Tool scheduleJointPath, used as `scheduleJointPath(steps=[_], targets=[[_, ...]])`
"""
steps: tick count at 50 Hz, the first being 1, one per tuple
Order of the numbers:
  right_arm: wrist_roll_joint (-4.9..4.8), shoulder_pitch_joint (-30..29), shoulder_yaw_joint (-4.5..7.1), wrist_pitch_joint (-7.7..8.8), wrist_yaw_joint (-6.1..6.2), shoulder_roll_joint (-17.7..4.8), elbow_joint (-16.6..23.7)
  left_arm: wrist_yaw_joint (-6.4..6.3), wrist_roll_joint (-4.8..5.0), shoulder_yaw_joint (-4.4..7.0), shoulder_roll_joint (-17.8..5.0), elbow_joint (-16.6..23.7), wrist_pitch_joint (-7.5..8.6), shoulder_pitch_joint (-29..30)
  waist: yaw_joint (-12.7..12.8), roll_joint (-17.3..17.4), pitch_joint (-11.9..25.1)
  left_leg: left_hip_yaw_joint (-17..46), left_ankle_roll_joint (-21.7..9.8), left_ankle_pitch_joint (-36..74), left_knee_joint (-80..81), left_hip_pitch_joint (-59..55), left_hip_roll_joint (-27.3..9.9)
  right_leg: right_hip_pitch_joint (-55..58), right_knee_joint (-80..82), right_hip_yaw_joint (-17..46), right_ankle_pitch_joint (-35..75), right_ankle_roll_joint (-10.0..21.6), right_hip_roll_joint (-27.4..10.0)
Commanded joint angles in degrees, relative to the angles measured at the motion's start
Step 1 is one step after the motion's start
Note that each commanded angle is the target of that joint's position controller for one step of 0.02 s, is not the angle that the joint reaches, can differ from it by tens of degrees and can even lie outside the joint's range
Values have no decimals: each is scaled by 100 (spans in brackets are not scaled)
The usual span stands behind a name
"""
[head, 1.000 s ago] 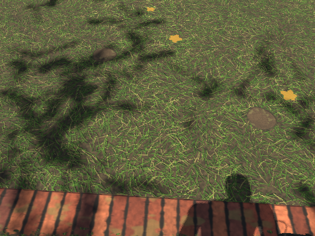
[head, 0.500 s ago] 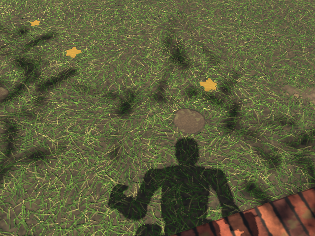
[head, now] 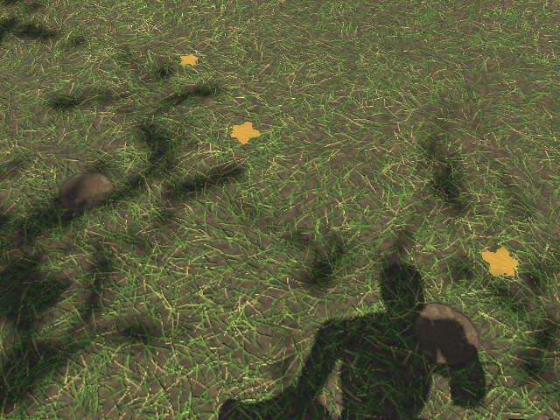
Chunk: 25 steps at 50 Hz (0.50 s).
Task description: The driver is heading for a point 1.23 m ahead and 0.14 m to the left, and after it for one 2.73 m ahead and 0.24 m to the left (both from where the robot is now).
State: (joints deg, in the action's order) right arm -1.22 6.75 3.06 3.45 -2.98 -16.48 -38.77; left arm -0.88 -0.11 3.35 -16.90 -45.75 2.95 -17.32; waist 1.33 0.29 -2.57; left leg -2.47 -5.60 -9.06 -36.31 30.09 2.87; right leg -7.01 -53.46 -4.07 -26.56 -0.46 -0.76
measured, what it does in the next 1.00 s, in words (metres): walks ahead, turning left: right foot, then left foot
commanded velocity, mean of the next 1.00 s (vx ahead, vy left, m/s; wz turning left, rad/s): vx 0.50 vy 0.00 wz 0.35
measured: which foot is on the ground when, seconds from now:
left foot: down 0.00-0.44, up 0.46-0.88, down 0.90-1.00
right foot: up 0.00-0.40, down 0.42-0.92, up 0.94-1.00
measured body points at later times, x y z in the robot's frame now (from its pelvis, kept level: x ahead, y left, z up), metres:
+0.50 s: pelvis +0.29 -0.03 +0.01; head +0.31 -0.03 +0.46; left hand +0.41 +0.28 -0.06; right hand +0.44 -0.28 -0.10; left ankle +0.13 +0.06 -0.65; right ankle +0.39 -0.11 -0.71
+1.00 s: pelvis +0.52 +0.10 +0.02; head +0.54 +0.13 +0.46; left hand +0.43 +0.37 -0.12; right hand +0.80 -0.05 -0.06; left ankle +0.55 +0.22 -0.71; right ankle +0.44 -0.09 -0.64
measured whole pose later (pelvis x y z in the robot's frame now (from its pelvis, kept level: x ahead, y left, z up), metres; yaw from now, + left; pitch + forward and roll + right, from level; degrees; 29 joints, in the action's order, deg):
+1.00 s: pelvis +0.52 +0.10 +0.02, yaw +20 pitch +2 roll -1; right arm 0.1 5.8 2.0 4.2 -1.3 -14.8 -36.4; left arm 0.5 1.9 2.5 -17.2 -50.1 3.8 -21.5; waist 3.2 -0.9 -1.5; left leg -2.8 -2.3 -10.5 -31.8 23.6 -0.4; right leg -16.4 -60.0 2.7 -26.6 0.5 -1.4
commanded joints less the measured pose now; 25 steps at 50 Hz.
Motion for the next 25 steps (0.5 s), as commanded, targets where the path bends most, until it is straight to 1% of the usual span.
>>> scheduleJointPath(steps=[1, 2, 3, 4, 5, 7, 8, 10, 12, 13, 15, 16, 18, 19, 20, 21, 22, 23, 24, 25], targets=[[25, 1641, 327, 33, 109, -982, 115, 173, 242, 65, -790, 891, 496, 465, -862, 581, 1733, 3904, -1476, -672, 1796, -4773, -1930, -3857, -2718, 1127, -43, 132, 30], [28, 1291, 305, 49, 110, -934, 156, 151, 172, 30, -679, 959, 545, 653, -588, -74, 1071, 3288, -1303, -49, 1861, -3820, -1699, -3765, -2107, 1036, 331, 157, -216], [29, 972, 251, 55, 128, -741, 225, 104, 10, 78, -737, 943, 525, 727, -396, -163, 804, 2855, -1206, 570, 1935, -3170, -1507, -3461, -1564, 991, 522, 111, -393], [92, 801, 218, 45, 155, -701, 325, 104, -33, 101, -735, 945, 464, 612, -212, 9, 649, 2656, -1216, 989, 2068, -2657, -1379, -3116, -1397, 986, 641, 52, -459], [98, 713, 225, 41, 170, -708, 359, 98, -63, 108, -706, 937, 401, 493, -108, 98, 588, 2570, -1252, 1215, 2176, -2381, -1309, -2968, -1172, 960, 684, -34, -478], [74, 717, 249, 57, 224, -800, 329, 74, -88, 69, -562, 914, 293, 431, -29, 136, 476, 2215, -1262, 1649, 2286, -1886, -1206, -2841, -652, 812, 836, -226, -482], [65, 749, 272, 53, 261, -881, 306, 58, -99, 39, -489, 963, 263, 580, -54, 138, 397, 2037, -1224, 1725, 2321, -1689, -1115, -2829, -293, 743, 1080, -316, -444], [25, 837, 301, 22, 322, -968, 246, 56, -106, -24, -351, 1050, 254, 1007, -200, 240, 318, 1724, -1010, 1513, 2292, -1434, -847, -2643, 596, 677, 1958, -408, -321], [-4, 979, 306, -30, 361, -975, 185, 88, -71, -61, -273, 1118, 288, 1431, -396, 372, 318, 1610, -803, 1117, 2178, -1319, -665, -2298, 1465, 638, 2750, -428, -114], [-7, 1091, 308, -55, 372, -983, 146, 112, -36, -60, -287, 1151, 310, 1610, -487, 411, 337, 1685, -744, 922, 2127, -1334, -670, -2149, 1756, 627, 3002, -432, -11], [-36, 1280, 315, -96, 380, -993, 67, 156, 28, -25, -385, 1222, 354, 1836, -568, 475, 342, 1990, -679, 599, 1930, -1564, -789, -2031, 2127, 729, 3038, -388, 82], [-48, 1328, 310, -114, 387, -964, 48, 176, 42, 8, -464, 1236, 377, 1856, -552, 502, 355, 2191, -637, 431, 1775, -1755, -859, -1992, 2307, 814, 2924, -338, 94], [-32, 1298, 317, -135, 399, -946, 49, 202, 63, 90, -618, 1221, 426, 1726, -421, 636, 363, 2576, -536, 303, 1451, -2047, -1009, -1802, 2495, 905, 2505, -176, 91], [-21, 1211, 317, -147, 398, -921, 72, 198, 70, 135, -671, 1165, 453, 1486, -261, 720, 388, 2676, -465, 354, 1247, -2067, -1003, -1496, 2622, 860, 2349, -60, 93], [-4, 1150, 275, -147, 389, -783, 109, 171, 44, 207, -765, 1049, 478, 1033, -11, 708, 571, 2594, -321, 527, 838, -1975, -810, -829, 2836, 786, 2352, 99, 62], [43, 1120, 162, -120, 364, -476, 195, 126, -56, 295, -999, 981, 507, 328, 327, 396, 1190, 2254, -116, 306, -344, -1542, -515, 408, 2743, 1335, 2162, 430, -595], [-36, 1764, 54, -70, 371, -131, 304, 95, -153, 417, -1462, 862, 447, -377, 259, -962, 2025, 1390, 332, -1237, -2298, 285, 301, 2505, 2916, 3428, 1195, 1268, -1884], [-85, 1905, 55, -39, 372, -409, 368, 146, -13, 404, -1302, 746, 385, -583, 251, -1846, 2071, 1241, 432, -2525, -3383, 1390, 97, 2717, 3490, 5095, -234, 1531, -2427], [-95, 1530, 170, -58, 372, -834, 296, 134, 24, 286, -863, 802, 369, -355, 368, -1106, 1326, 1344, 464, -2015, -3836, 1658, -192, 2070, 3676, 4564, -836, 1337, -2180], [-34, 1098, 184, -88, 372, -867, 358, 127, -8, 220, -700, 806, 328, -100, 351, -656, 775, 1109, 479, -1582, -3848, 1576, -357, 1335, 3728, 3714, -281, 1162, -1924]])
